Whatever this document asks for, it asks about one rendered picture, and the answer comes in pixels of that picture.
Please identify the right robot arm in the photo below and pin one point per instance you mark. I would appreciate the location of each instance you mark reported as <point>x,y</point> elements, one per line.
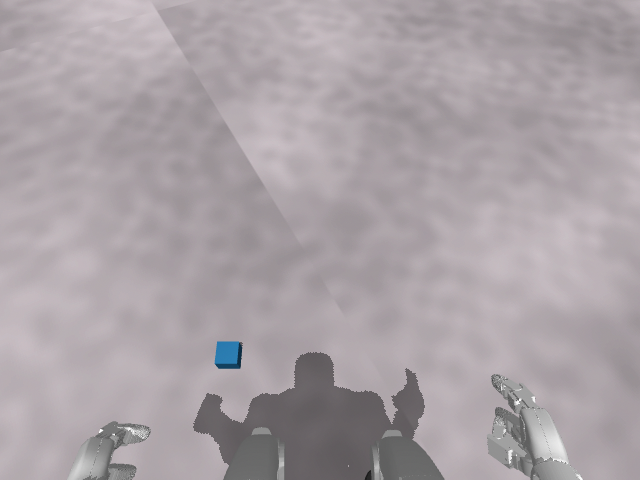
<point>554,470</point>

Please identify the right robot hand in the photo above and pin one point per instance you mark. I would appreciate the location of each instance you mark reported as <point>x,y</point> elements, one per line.
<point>535,437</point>

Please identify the cube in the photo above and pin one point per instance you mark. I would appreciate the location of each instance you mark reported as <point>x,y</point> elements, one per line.
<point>228,355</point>

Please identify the left robot hand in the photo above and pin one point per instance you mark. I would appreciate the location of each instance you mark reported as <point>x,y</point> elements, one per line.
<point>94,456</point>

